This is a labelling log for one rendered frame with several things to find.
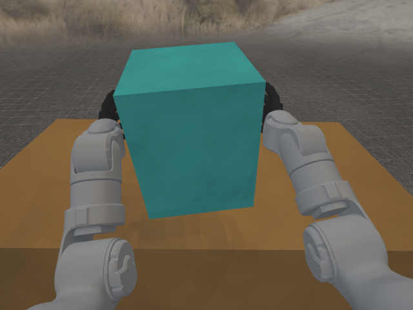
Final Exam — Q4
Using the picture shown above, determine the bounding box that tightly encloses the robot left forearm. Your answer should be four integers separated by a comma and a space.
54, 118, 126, 293

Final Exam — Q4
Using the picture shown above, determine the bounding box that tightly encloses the robot left hand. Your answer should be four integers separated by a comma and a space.
99, 90, 125, 140

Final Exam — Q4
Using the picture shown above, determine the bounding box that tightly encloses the left robot upper arm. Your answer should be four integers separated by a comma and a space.
27, 238, 137, 310

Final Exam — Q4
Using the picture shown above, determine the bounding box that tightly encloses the pedestal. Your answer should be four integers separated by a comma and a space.
0, 119, 413, 310

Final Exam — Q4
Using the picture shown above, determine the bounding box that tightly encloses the right robot upper arm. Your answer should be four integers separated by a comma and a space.
303, 213, 413, 310

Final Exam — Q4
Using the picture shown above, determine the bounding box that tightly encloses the robot right forearm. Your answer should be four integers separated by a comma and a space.
263, 110, 388, 263

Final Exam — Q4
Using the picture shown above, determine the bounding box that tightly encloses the carton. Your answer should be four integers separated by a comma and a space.
113, 42, 266, 219

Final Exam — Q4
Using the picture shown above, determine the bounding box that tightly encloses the robot right hand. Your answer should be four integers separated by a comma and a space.
261, 82, 283, 133

